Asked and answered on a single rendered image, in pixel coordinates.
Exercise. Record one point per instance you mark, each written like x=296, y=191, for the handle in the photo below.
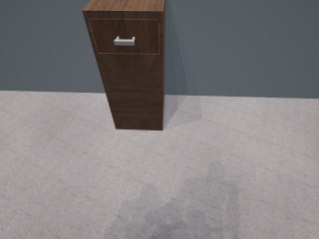
x=124, y=42

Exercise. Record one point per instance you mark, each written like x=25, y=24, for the drawer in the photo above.
x=145, y=31

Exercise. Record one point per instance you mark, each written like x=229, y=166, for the cabinet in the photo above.
x=133, y=82

